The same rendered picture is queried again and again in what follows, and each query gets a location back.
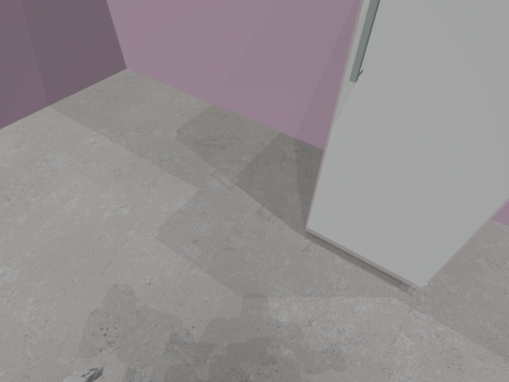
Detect handle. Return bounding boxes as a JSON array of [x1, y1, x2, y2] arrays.
[[349, 0, 380, 83]]

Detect fridge door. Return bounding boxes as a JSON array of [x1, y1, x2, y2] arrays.
[[307, 0, 509, 287]]

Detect left robot hand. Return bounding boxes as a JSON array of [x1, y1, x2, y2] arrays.
[[63, 364, 103, 382]]

